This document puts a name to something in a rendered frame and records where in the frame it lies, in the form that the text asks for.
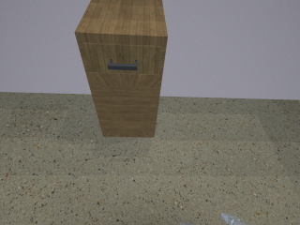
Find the cabinet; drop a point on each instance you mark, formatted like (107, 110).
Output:
(126, 103)

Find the right robot hand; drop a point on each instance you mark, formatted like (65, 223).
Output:
(231, 219)

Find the handle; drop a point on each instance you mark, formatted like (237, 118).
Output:
(118, 66)

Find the drawer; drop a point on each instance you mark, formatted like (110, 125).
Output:
(99, 54)

